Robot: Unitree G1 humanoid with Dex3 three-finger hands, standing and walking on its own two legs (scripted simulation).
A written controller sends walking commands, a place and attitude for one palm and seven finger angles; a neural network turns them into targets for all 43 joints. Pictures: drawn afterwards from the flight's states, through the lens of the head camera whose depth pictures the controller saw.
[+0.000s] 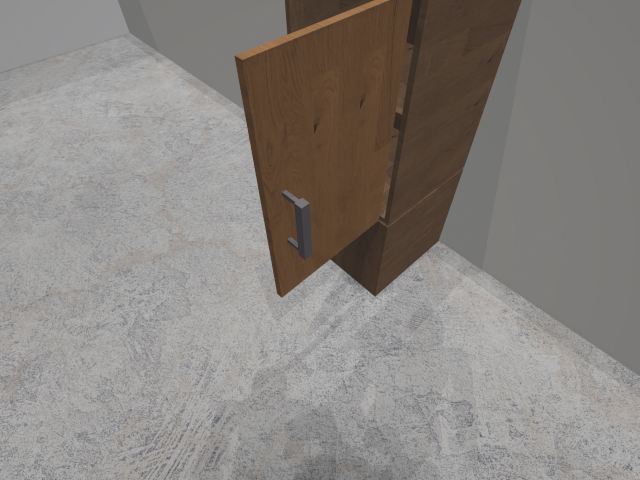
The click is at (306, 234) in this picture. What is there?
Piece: cupboard door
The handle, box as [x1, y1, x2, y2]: [282, 189, 311, 259]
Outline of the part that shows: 285,189 282,191 282,195 294,204 297,230 297,240 295,241 290,237 287,239 287,241 297,249 299,255 305,259 311,254 309,203 302,198 299,200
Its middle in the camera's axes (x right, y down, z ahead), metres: -0.05 -0.02 +0.77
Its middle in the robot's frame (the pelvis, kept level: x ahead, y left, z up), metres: +0.58 +0.09 -0.10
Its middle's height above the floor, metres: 0.68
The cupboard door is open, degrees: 91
